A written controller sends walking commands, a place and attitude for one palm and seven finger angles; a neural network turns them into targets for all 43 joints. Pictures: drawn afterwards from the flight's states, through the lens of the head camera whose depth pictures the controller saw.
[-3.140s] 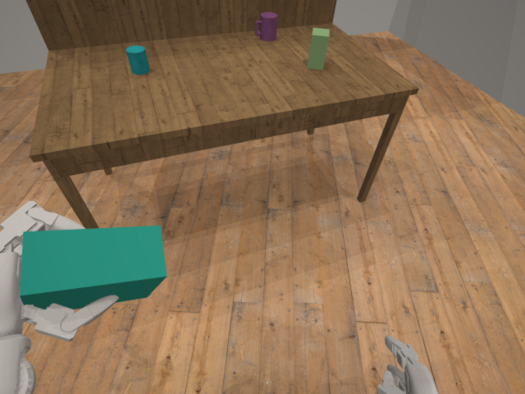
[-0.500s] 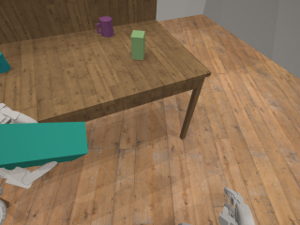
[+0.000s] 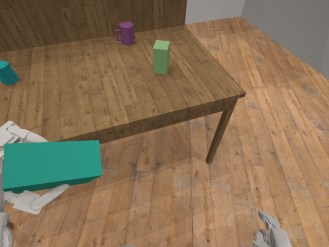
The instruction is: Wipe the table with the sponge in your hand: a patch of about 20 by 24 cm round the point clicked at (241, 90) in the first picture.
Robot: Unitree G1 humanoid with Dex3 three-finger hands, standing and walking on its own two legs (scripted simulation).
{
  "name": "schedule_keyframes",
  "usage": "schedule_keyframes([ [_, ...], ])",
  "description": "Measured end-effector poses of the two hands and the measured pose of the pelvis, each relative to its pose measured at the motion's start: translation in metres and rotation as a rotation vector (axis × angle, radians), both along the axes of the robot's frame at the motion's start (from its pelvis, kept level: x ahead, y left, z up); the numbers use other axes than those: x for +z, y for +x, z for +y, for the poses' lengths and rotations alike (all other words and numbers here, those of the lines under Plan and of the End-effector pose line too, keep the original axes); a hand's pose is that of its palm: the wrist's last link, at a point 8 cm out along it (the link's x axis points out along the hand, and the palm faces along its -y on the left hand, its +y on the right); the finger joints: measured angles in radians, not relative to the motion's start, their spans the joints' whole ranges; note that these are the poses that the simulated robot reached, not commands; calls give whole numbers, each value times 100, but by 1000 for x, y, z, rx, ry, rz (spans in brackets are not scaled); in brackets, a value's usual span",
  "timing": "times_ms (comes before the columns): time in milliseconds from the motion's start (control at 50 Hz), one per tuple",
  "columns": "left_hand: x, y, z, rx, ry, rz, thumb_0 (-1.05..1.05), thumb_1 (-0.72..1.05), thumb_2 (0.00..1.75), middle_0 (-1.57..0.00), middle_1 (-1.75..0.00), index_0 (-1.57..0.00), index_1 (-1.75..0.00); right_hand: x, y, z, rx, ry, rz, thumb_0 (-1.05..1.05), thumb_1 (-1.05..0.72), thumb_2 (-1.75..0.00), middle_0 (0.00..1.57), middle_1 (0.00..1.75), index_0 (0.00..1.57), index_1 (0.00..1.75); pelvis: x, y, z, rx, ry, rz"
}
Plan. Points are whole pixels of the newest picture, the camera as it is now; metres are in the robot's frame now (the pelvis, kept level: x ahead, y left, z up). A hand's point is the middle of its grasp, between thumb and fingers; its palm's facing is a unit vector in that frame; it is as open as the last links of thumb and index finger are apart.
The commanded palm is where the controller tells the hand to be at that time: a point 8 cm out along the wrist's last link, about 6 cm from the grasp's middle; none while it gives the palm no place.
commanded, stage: take the last steps up to it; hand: left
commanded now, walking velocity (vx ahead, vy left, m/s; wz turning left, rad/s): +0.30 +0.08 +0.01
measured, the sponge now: (68, 165) +0.23 +0.20 +0.15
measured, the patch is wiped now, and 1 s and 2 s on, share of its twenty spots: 0.00 0.00 0.00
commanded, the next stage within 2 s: come to a stop and stand still in 0.90 s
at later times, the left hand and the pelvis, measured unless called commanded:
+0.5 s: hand (70, 122) +0.32 +0.22 +0.16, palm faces +0.42 -0.80 -0.44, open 10.4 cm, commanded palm +0.25 +0.26 +0.18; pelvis +0.09 -0.02 -0.01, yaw +0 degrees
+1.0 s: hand (76, 92) +0.39 +0.23 +0.17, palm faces +0.38 -0.82 -0.43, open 10.4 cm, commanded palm +0.34 +0.28 +0.18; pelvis +0.18 +0.00 -0.01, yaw -1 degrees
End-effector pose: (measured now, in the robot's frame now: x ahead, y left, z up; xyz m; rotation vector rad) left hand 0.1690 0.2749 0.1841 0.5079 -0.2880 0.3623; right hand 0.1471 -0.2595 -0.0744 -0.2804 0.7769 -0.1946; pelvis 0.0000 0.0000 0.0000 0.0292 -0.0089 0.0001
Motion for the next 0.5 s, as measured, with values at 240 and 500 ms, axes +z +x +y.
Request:
schedule_keyframes([
  [240, 7, 56, 11, -48, 7, -47, -1, -51, 99, -70, -135, -71, -135, -1, 51, 61, 19, 127, -73, 1, -91, -90, 20, 30, 20, 30, -1, 41, 12, -18, -33, 22],
  [500, -7, 105, -18, 40, 2, 48, -1, -51, 99, -70, -135, -71, -135, -43, 88, 22, 34, 150, 73, 1, -90, -90, 21, 30, 21, 30, -8, 94, -19, -2, -6, 10],
])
